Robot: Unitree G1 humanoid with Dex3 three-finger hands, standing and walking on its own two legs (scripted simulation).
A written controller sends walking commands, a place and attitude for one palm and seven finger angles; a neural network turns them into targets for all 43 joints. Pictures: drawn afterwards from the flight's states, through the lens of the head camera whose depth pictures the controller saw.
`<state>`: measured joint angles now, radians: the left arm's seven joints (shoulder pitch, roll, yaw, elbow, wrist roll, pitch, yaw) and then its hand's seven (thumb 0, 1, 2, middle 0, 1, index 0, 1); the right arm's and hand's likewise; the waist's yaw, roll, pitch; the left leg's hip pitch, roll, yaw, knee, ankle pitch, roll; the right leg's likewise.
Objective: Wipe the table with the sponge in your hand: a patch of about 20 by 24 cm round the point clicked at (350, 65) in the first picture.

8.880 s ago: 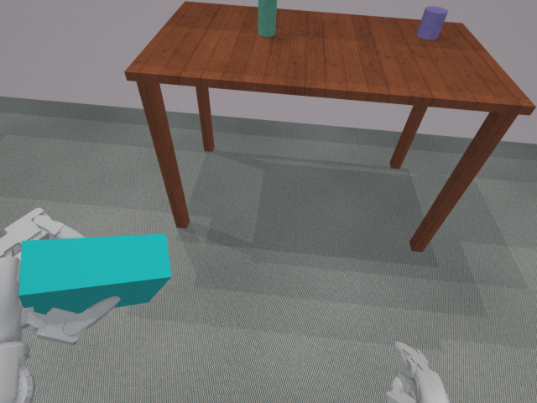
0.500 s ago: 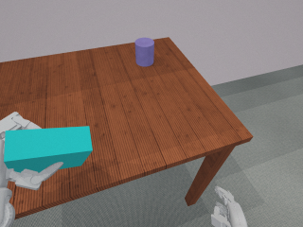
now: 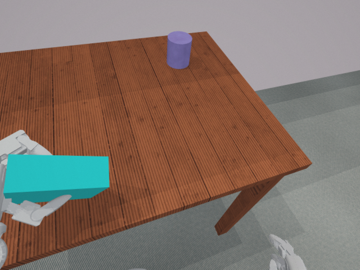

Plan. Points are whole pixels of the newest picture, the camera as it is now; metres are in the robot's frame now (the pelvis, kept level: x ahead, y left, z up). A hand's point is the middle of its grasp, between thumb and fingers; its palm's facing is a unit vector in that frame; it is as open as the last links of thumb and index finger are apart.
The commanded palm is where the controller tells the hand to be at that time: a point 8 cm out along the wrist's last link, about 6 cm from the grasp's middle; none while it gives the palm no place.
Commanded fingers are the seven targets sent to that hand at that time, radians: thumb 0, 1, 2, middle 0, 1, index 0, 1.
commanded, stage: come to a stop and stand still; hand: left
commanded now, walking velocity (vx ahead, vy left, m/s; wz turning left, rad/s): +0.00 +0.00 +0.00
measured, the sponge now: (73, 180) +0.24 +0.21 +0.11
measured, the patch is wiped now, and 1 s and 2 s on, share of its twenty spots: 0.00 0.00 0.00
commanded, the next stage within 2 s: look again from close up in 0.28 s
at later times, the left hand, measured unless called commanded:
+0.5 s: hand (16, 187) +0.20 +0.27 +0.15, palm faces +0.38 -0.85 -0.37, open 9.3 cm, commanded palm +0.14 +0.29 +0.18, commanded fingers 0.00 0.10 1.30 -1.20 -1.60 -1.20 -1.60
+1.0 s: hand (35, 189) +0.20 +0.24 +0.16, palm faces +0.35 -0.87 -0.35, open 9.3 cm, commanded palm +0.14 +0.27 +0.18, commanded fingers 0.00 0.10 1.30 -1.20 -1.60 -1.20 -1.60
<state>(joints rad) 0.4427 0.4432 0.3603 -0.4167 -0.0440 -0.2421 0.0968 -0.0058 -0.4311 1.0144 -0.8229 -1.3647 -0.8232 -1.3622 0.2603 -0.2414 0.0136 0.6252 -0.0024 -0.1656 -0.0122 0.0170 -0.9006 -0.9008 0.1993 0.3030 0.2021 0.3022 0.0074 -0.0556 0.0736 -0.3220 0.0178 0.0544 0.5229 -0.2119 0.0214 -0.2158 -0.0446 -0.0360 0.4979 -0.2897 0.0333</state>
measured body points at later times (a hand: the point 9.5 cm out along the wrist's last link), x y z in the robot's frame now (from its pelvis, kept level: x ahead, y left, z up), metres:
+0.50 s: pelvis -0.02 +0.01 +0.00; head +0.01 +0.04 +0.45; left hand +0.18 +0.31 +0.17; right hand +0.18 -0.20 -0.06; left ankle +0.04 +0.10 -0.74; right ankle -0.02 -0.14 -0.74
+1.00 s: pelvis -0.02 -0.01 +0.01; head -0.01 +0.01 +0.45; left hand +0.18 +0.28 +0.18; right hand +0.15 -0.23 -0.06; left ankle +0.04 +0.10 -0.74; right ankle -0.02 -0.14 -0.74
